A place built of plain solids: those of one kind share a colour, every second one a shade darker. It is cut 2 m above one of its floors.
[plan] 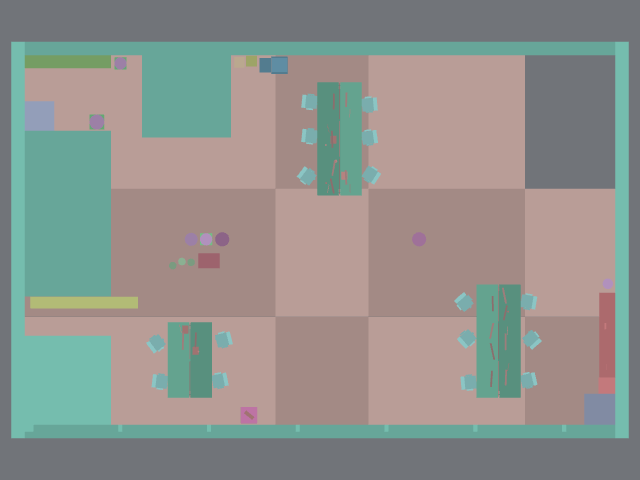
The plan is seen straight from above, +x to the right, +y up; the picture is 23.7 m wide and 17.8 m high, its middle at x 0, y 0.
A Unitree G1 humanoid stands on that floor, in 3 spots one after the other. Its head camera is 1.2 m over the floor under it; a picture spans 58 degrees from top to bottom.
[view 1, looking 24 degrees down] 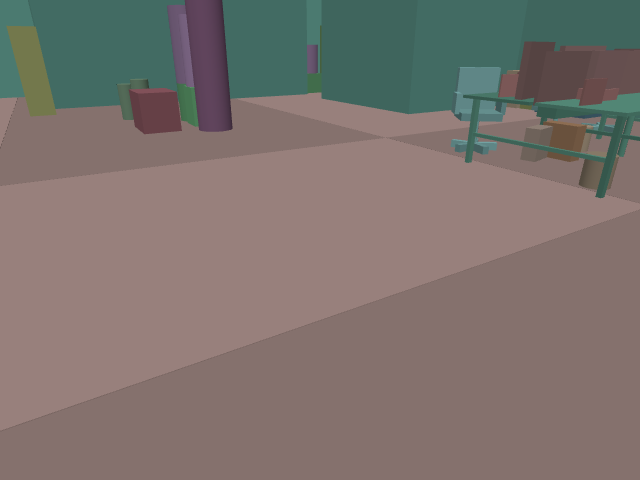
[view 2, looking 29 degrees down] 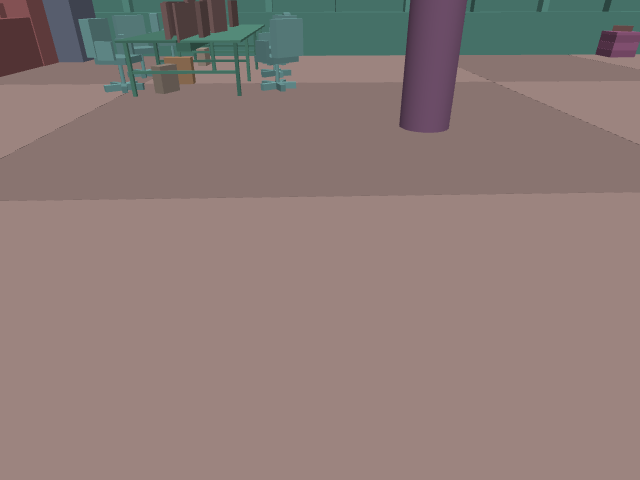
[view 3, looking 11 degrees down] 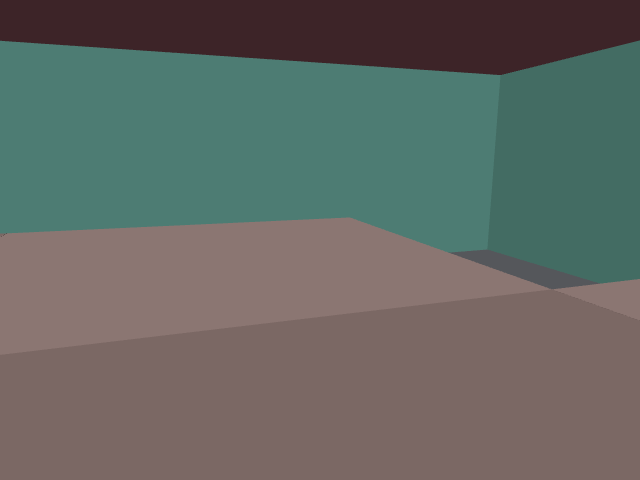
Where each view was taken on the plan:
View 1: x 3.29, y -2.19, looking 149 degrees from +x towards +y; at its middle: floor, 2.95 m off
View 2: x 4.97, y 4.69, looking -92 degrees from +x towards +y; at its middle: floor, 2.48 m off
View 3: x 4.41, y -1.06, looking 72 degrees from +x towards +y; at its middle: floor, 6.29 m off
